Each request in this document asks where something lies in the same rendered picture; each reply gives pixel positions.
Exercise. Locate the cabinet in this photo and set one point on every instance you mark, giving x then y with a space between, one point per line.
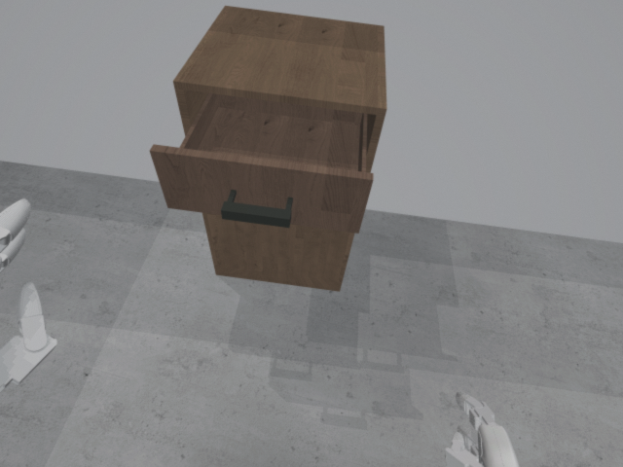
318 62

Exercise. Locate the handle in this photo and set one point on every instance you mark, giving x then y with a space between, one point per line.
255 213

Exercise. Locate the robot left hand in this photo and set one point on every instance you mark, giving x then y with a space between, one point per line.
21 355

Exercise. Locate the robot right hand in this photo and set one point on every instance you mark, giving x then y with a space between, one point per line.
490 448

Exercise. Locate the drawer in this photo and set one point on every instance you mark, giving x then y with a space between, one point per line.
271 151

